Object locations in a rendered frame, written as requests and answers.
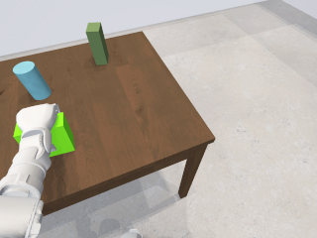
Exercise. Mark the left robot shin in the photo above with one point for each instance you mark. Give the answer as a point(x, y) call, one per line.
point(134, 231)

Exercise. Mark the left robot upper arm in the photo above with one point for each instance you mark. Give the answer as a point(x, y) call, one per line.
point(20, 216)

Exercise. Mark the table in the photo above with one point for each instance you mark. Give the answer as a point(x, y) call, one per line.
point(129, 118)

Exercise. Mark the robot left forearm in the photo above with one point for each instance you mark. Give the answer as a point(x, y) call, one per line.
point(26, 175)

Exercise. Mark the left robot hand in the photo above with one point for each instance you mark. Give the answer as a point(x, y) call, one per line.
point(43, 115)

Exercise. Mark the sponge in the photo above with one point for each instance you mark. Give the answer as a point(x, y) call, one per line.
point(62, 137)

